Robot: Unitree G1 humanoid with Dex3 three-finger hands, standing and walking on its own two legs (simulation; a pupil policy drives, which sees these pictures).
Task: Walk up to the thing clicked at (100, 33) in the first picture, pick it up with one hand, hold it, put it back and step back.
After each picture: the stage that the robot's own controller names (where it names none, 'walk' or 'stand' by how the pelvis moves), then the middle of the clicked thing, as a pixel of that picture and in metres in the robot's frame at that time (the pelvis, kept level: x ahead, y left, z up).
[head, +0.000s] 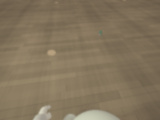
stand; (100, 33) +2.24 -0.30 -0.72
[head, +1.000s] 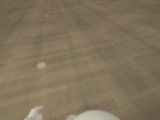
walk; (90, 40) +2.13 +0.10 -0.70
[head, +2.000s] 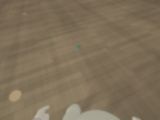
walk; (78, 47) +1.48 +0.36 -0.72
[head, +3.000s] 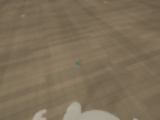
walk; (77, 64) +1.00 +0.27 -0.72
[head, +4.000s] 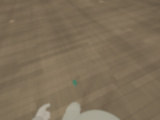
walk; (74, 83) +0.60 +0.25 -0.72
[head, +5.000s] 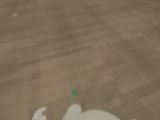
stand; (74, 93) +0.39 +0.21 -0.70
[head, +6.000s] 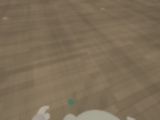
stand; (70, 102) +0.33 +0.18 -0.72
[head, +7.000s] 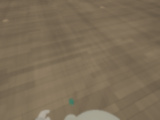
stand; (71, 102) +0.33 +0.20 -0.72
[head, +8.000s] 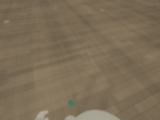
stand; (70, 103) +0.33 +0.20 -0.73
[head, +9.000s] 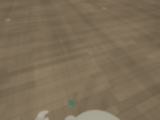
stand; (71, 103) +0.32 +0.19 -0.73
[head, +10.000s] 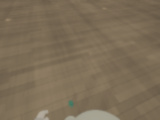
stand; (71, 103) +0.31 +0.19 -0.73
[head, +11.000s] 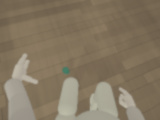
go down; (66, 71) +0.39 +0.21 -0.43
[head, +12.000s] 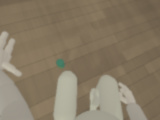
go down; (60, 64) +0.40 +0.24 -0.31
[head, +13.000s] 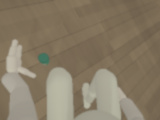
close in; (44, 59) +0.39 +0.26 -0.24
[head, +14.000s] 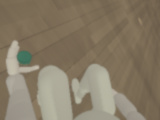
close; (24, 59) +0.39 +0.28 -0.22
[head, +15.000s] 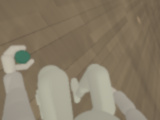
lift; (22, 58) +0.38 +0.28 -0.22
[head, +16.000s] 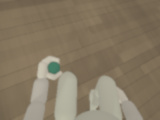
lift; (54, 69) +0.32 +0.24 -0.07
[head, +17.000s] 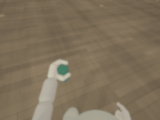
hold; (63, 73) +0.33 +0.17 +0.05
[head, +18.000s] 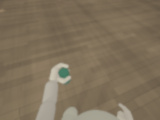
hold; (64, 76) +0.32 +0.17 +0.00
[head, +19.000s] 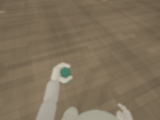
hold; (66, 76) +0.33 +0.17 +0.00
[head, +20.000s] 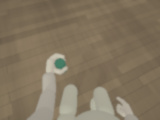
crouch; (61, 66) +0.38 +0.19 -0.06
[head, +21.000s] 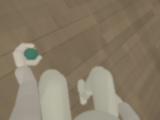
lower; (33, 56) +0.40 +0.26 -0.20
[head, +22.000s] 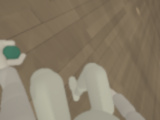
lower; (13, 54) +0.41 +0.29 -0.22
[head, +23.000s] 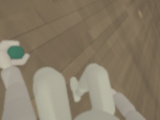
lower; (17, 54) +0.40 +0.29 -0.22
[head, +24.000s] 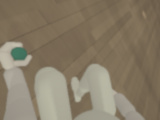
lower; (20, 56) +0.39 +0.29 -0.22
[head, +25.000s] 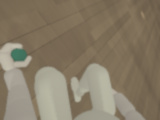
lower; (20, 57) +0.39 +0.29 -0.22
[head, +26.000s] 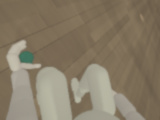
open; (26, 59) +0.39 +0.26 -0.23
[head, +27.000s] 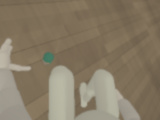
stand; (47, 58) +0.39 +0.24 -0.25
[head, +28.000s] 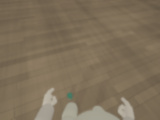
stand; (69, 96) +0.35 +0.17 -0.62
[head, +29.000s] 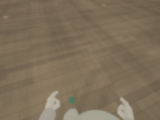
stand; (71, 100) +0.35 +0.18 -0.67
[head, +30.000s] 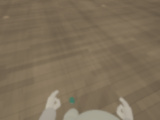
stand; (72, 100) +0.35 +0.17 -0.67
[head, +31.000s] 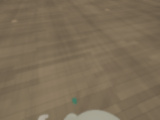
stand; (74, 101) +0.37 +0.17 -0.72
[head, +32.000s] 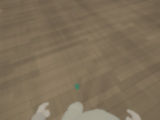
walk; (77, 87) +0.45 +0.16 -0.70
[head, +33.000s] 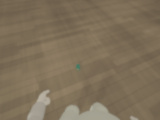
walk; (77, 67) +0.75 +0.15 -0.69
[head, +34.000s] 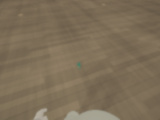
stand; (79, 65) +0.99 +0.20 -0.70
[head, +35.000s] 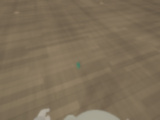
stand; (78, 65) +0.98 +0.19 -0.73
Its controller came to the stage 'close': yes
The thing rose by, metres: 0.71
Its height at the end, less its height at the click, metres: +0.00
